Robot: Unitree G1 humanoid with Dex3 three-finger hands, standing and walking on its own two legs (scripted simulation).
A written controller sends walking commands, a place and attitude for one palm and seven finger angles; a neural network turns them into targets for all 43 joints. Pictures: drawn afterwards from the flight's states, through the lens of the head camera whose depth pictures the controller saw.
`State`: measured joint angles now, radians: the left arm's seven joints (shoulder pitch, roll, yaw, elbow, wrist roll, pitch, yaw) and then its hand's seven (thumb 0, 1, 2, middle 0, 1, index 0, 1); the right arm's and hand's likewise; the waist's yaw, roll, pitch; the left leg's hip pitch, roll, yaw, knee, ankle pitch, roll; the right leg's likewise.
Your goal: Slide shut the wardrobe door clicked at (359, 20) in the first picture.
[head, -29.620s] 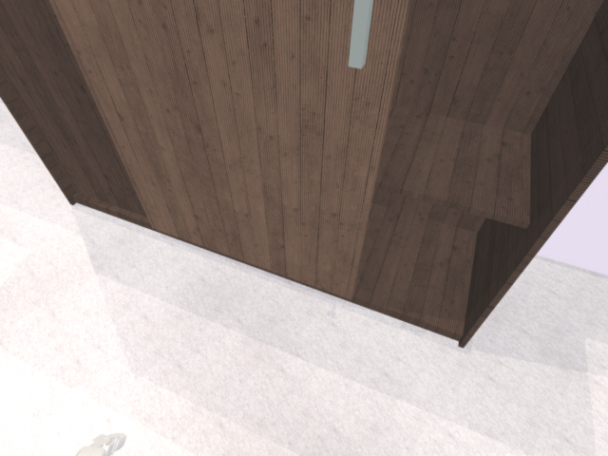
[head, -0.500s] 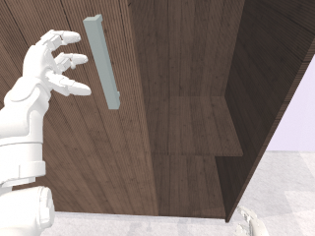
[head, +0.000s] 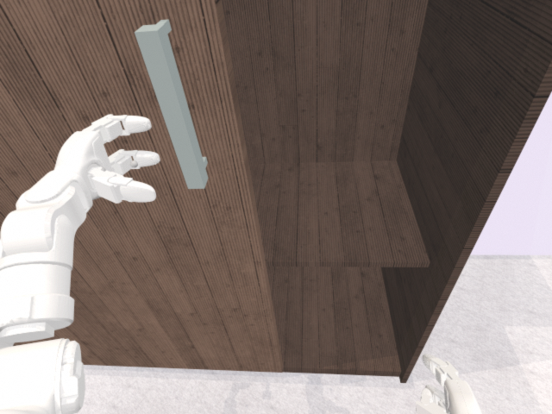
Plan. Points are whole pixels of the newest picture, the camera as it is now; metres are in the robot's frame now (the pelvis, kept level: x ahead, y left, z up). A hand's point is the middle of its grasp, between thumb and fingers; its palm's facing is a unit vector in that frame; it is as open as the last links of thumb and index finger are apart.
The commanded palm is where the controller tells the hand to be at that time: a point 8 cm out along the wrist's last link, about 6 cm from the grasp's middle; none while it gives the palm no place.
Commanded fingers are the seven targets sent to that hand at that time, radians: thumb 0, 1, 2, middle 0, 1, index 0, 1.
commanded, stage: move the hooked fingers beside the handle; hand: left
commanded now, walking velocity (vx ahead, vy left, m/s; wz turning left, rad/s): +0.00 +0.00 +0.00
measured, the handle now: (182, 111) +0.44 +0.13 +0.27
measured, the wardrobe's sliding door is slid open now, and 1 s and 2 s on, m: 0.40 0.40 0.40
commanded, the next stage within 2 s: feel for the door with the fingertips in 0.38 s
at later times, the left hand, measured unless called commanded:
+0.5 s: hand (132, 166) +0.36 +0.19 +0.24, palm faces -0.01 -1.00 -0.09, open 14.0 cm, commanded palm +0.35 +0.25 +0.27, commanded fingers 0.00 -0.50 0.30 -0.30 -1.20 -0.30 -1.20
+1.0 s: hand (126, 125) +0.37 +0.18 +0.29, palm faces +0.03 -1.00 -0.05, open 14.0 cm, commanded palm +0.35 +0.22 +0.27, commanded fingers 0.00 -0.50 0.30 -0.30 -1.20 -0.30 -1.20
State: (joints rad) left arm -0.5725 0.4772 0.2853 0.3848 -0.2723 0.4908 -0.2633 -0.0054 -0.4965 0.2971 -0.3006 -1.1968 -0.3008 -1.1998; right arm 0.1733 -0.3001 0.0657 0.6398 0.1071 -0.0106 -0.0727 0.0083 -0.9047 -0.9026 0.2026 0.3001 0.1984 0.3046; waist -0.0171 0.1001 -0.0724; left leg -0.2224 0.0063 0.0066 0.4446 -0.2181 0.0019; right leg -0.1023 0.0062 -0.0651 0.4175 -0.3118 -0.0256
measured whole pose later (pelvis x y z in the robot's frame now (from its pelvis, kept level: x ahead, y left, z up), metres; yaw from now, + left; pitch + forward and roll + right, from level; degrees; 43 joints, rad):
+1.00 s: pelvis +0.01 +0.00 +0.00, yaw +0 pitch -2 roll +0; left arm -0.58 0.36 0.29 0.07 -0.25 0.42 -0.14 -0.01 -0.50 0.30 -0.31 -1.20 -0.29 -1.20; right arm 0.17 -0.26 0.07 0.68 0.08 -0.04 -0.06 0.01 -0.90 -0.90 0.20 0.30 0.20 0.30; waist 0.02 0.05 -0.06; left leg -0.18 0.00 0.01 0.44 -0.23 0.00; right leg -0.06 0.00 -0.06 0.41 -0.32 -0.02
